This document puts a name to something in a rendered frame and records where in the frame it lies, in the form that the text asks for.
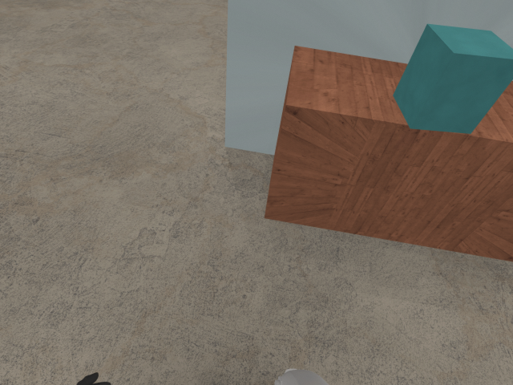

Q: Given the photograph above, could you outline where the pedestal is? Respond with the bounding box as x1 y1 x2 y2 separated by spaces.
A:
265 46 513 261

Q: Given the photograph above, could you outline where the carton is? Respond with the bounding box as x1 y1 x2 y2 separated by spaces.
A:
393 24 513 134

